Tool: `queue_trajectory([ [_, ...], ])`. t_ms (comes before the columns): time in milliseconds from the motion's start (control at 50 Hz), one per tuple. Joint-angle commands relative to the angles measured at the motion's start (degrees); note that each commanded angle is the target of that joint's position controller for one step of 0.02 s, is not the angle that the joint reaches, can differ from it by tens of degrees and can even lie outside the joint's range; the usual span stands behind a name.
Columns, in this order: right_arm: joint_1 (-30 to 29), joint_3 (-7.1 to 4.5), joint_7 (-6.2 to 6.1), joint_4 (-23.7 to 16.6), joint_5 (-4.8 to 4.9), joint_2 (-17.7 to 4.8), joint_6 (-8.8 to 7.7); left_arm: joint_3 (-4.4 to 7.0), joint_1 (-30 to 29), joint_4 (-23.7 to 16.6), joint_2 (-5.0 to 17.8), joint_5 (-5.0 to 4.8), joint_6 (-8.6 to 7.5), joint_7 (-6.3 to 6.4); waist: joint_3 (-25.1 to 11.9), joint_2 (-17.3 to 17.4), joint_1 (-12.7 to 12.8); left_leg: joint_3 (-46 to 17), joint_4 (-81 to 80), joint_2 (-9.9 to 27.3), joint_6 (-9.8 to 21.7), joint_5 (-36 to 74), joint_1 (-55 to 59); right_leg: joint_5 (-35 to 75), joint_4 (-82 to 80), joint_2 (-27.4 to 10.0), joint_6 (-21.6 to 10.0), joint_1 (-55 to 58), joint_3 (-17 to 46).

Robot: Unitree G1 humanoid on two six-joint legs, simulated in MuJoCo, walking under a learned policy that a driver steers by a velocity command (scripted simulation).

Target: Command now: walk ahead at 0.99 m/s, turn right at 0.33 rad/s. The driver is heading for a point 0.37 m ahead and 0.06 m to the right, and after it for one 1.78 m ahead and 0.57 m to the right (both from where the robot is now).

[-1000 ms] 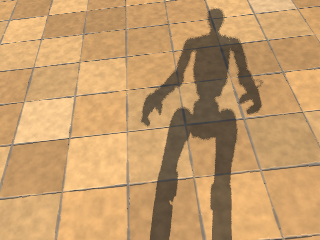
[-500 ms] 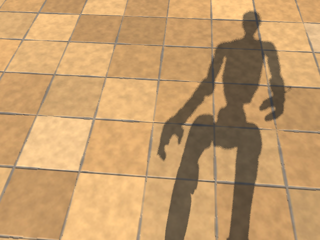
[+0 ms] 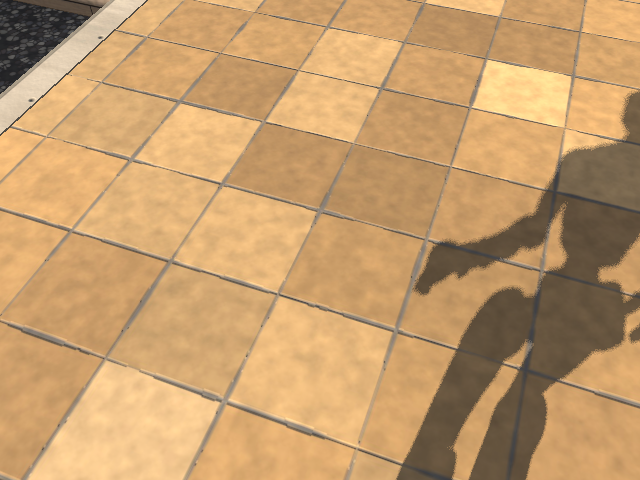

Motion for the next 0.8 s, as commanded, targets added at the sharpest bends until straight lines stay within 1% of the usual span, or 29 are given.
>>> queue_trajectory([
  [20,-11.5,0.22,0.75,-9.8,-1.39,-4.5,-4.45,2.37,12.6,-0.2,6.8,0.63,0.28,-0.94,-2.7,0.6,4.9,-0.9,1.6,4.7,0.7,4.6,-31.1,-11.2,-20.3,-15.2,-12.4,30.0,36.3],
  [40,-10.8,0.23,0.94,-9.8,-1.58,-3.6,-4.74,1.81,11.4,0.3,5.0,0.82,0.24,-0.86,-2.5,-1.1,2.6,-1.6,-2.9,6.0,0.4,6.0,-28.8,-7.8,-21.3,-12.8,-12.4,27.6,32.5],
  [60,-10.4,0.3,0.95,-9.5,-1.7,-3.4,-4.71,1.43,11.1,0.8,3.6,0.18,0.41,-0.86,-1.6,-3.1,1.5,-1.1,-7.1,6.1,-0.4,6.6,-27.4,-5.0,-22.2,-11.0,-12.5,25.8,30.0],
  [100,-10.6,0.42,0.82,-9.9,-2.25,-3.2,-4.65,1.34,11.7,1.8,3.3,-1.26,0.65,-0.43,0.4,-3.4,0.1,-0.3,-14.4,6.3,-2.7,5.9,-27.6,-2.6,-23.1,-11.4,-13.8,22.4,29.2],
  [140,-16.4,1.02,1.01,-12.2,-2.27,-2.3,-5.02,1.86,12.0,2.4,4.8,-1.72,0.87,0.61,3.8,-3.0,1.3,1.2,-23.9,5.7,-4.9,10.4,-27.3,-2.5,-25.2,-11.5,-13.9,16.3,28.0],
  [200,-23.9,1.38,1.47,-14.7,-1.78,-0.9,-5.55,2.51,12.2,3.2,6.1,-1.65,1.38,1.78,5.5,-4.8,3.6,3.1,-36.9,2.7,-6.7,27.9,-12.5,-3.3,-27.5,-8.6,-10.7,3.2,23.9],
  [240,-24.5,0.35,1.04,-15.1,-0.96,-2.5,-5.39,2.71,13.8,4.4,6.0,-2.32,1.45,2.01,4.5,-5.6,4.0,1.8,-40.1,2.2,-7.6,33.4,-5.3,-3.4,-26.7,-8.6,-8.6,2.5,24.4],
  [280,-25.4,-0.72,0.37,-15.8,-0.01,-4.2,-5.28,2.66,15.4,5.6,4.9,-2.76,1.89,2.06,3.9,-6.3,4.0,1.1,-43.2,2.2,-7.5,30.3,-4.3,0.3,-22.7,-9.0,-7.0,8.4,25.3],
  [300,-24.2,-1.51,0.01,-15.8,0.26,-5.4,-5.38,2.8,15.7,6.1,4.9,-2.68,2.3,2.09,2.8,-6.8,2.9,1.5,-44.0,1.8,-6.9,26.8,-2.8,7.5,-18.9,-9.0,-6.2,11.4,25.5],
  [320,-20.0,-2.7,-0.44,-15.4,0.4,-7.2,-5.51,3.03,15.3,6.1,5.4,-2.37,2.73,1.97,-0.5,-7.1,0.1,2.6,-44.3,1.5,-5.9,22.8,1.7,18.8,-11.6,-7.9,-4.8,13.9,24.4],
  [340,-10.7,-3.75,-0.95,-14.2,0.76,-8.7,-5.38,3.09,13.1,5.2,6.2,-1.27,3.16,1.66,-7.6,-7.4,-5.4,1.6,-42.1,4.4,-4.1,19.9,12.4,24.8,0.5,-6.4,-2.9,12.2,22.3],
  [360,4.4,-4.71,-1.85,-12.1,0.89,-11.4,-4.5,2.01,11.2,2.9,3.1,0.97,3.32,1.56,-19.1,-3.4,-11.5,-6.8,-37.8,13.6,-1.2,7.6,30.6,17.0,19.2,-4.1,-1.9,3.0,19.2],
  [380,8.6,-5.1,-0.81,-9.5,-0.03,-15.2,-3.66,-0.99,21.8,1.7,-5.6,-2.27,2.71,1.32,-29.9,22.7,-5.0,-40.4,-47.5,29.9,9.2,-14.7,48.1,-21.6,39.9,1.4,0.6,-16.0,12.7],
  [400,6.8,-4.55,-0.45,-10.0,0.1,-9.9,-3.04,-0.78,18.7,2.3,-0.7,-4.14,3.13,2.34,-23.4,20.0,-6.6,-46.7,-53.1,28.7,7.2,-26.4,42.5,-18.5,47.0,-4.6,0.3,-23.7,10.2],
  [420,3.8,-3.96,-0.84,-9.9,0.22,-6.4,-2.59,0.14,10.6,1.3,3.1,-3.26,3.14,2.57,-13.2,12.6,-8.2,-35.6,-54.1,25.9,4.8,-18.9,34.1,-13.8,47.3,-6.5,0.1,-26.3,7.6],
  [440,2.2,-3.73,-0.92,-8.6,-0.59,-5.8,-2.13,0.47,5.3,0.6,3.7,-1.84,3.16,2.53,-6.5,2.9,-7.6,-25.9,-54.7,23.6,3.6,-5.5,25.3,-10.6,45.5,-8.8,0.0,-24.6,5.8],
  [460,0.6,-3.52,-0.86,-7.6,-1.79,-4.9,-1.89,0.56,2.5,-0.7,2.9,-0.88,3.04,2.02,-3.0,1.5,-5.8,-20.1,-55.6,22.2,4.1,2.9,18.4,-8.8,43.3,-10.6,-0.1,-22.7,5.7],
  [480,-0.9,-2.97,-0.89,-6.6,-2.6,-3.1,-2.05,0.67,2.2,-1.4,1.5,-1.32,3.65,1.39,-1.2,2.6,-3.6,-14.7,-56.7,20.6,3.9,7.1,13.4,-8.4,42.1,-12.6,-0.3,-20.4,6.1],
  [520,-3.1,-2.56,-0.39,-4.9,-1.34,-0.7,-2.35,0.16,1.2,-3.1,-1.1,-2.52,5.24,0.81,0.7,3.8,-1.3,-7.4,-58.8,20.0,3.4,10.8,8.8,-9.6,40.5,-15.2,-0.5,-20.9,5.5],
  [560,-5.1,-2.97,-0.31,-4.0,-0.48,-2.2,-2.67,-0.45,-0.9,-5.3,-1.7,-1.86,5.87,0.22,3.1,2.6,0.3,-1.6,-61.2,20.8,3.8,16.8,5.1,-6.2,38.2,-16.6,0.3,-23.0,5.2],
  [620,-8.0,-3.79,-0.81,-4.0,-0.85,-6.1,-3.2,-0.61,-4.1,-6.6,0.4,-1.3,5.36,-1.05,5.4,0.2,1.2,9.8,-64.8,17.7,2.0,21.6,1.1,7.1,27.3,-15.9,1.0,-19.3,2.7],
  [660,-5.1,-4.16,-0.95,-3.0,-0.71,-8.5,-3.24,-0.52,-9.4,-7.6,1.3,-0.95,4.83,-2.04,6.6,-3.5,-1.0,15.4,-65.9,15.9,0.1,25.5,2.8,14.7,17.8,-13.4,-0.3,-15.5,-1.7],
  [680,-1.4,-4.05,-0.68,-1.8,-0.52,-9.0,-3.35,-0.97,-12.2,-8.5,0.1,-0.85,4.37,-2.39,7.3,-4.6,-2.4,15.7,-66.7,16.4,0.2,28.8,2.5,16.1,13.3,-11.8,-1.4,-11.7,-2.8],
  [700,1.9,-3.94,-0.32,-0.5,-0.42,-10.0,-3.26,-1.11,-13.9,-9.2,-0.2,-1.01,3.86,-2.62,7.5,-4.3,-2.5,16.0,-66.7,17.1,0.7,38.2,4.0,15.5,9.9,-9.2,-2.8,-8.0,-4.0],
  [720,4.1,-4.11,-0.23,0.3,-0.15,-11.9,-2.84,-0.65,-15.0,-10.0,1.0,-1.16,3.47,-2.8,6.9,-2.3,-1.7,16.0,-64.6,18.2,1.3,51.8,7.4,12.2,7.8,-6.2,-3.9,-5.7,-5.7],
  [740,5.3,-4.35,-0.47,0.9,-0.02,-14.0,-2.14,0.29,-14.6,-10.5,3.2,-1.21,3.36,-2.8,5.3,0.4,0.4,16.0,-59.9,19.5,1.7,66.4,11.7,6.6,6.5,-3.4,-5.0,-3.7,-7.2],
  [760,5.5,-4.33,-0.69,1.7,-0.18,-15.6,-1.29,1.66,-9.7,-10.0,6.0,-1.32,3.61,-2.49,1.5,2.9,4.7,15.5,-51.3,21.0,2.1,77.2,14.2,2.0,5.4,-1.9,-6.4,2.2,-7.1],
  [780,4.2,-3.99,-0.86,2.2,-0.41,-16.2,-0.47,3.45,1.6,-7.3,9.1,-1.34,4.32,-1.59,-4.8,4.1,11.6,15.3,-38.7,21.0,1.8,81.7,11.1,2.1,3.2,-1.3,-8.1,16.5,-6.2],
  [800,3.2,-3.07,-1.15,2.0,-0.53,-14.7,-0.46,5.06,13.9,-3.8,12.0,-1.41,5.31,-0.24,-10.4,2.8,17.9,14.8,-21.3,18.3,0.2,70.0,-1.6,3.8,2.4,-4.8,-8.3,36.9,-0.9],
])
